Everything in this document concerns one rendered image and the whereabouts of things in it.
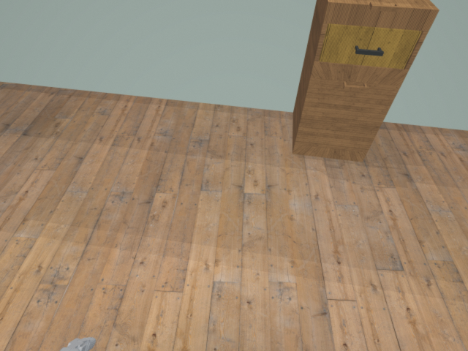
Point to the drawer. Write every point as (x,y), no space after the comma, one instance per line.
(340,41)

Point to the cabinet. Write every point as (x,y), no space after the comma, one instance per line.
(329,121)

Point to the handle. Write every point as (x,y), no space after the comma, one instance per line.
(386,8)
(356,88)
(377,52)

